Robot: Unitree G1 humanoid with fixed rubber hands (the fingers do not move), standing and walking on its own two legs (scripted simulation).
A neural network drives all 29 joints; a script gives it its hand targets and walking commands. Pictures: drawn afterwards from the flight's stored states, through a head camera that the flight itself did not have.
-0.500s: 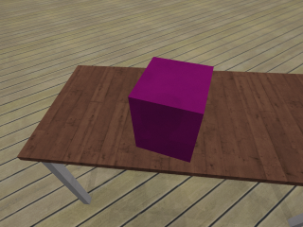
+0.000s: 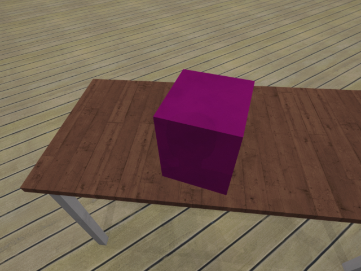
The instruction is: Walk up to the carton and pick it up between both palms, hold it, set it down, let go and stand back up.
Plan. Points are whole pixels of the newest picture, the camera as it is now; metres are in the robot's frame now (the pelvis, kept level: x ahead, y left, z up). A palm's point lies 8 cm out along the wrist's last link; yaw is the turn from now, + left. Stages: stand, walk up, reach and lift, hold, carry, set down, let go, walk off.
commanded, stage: walk up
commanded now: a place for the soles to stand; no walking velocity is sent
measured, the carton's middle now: (204, 132) +0.49 -0.05 +0.02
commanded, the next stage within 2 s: none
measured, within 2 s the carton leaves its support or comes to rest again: neither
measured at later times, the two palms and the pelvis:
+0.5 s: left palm out of the picture +0.07 +0.29 -0.12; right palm out of the picture +0.06 -0.30 -0.11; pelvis +0.00 +0.01 +0.00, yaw +0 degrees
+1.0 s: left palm out of the picture +0.07 +0.29 -0.12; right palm out of the picture +0.06 -0.30 -0.11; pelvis +0.00 +0.01 +0.00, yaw +0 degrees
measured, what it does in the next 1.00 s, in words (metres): stands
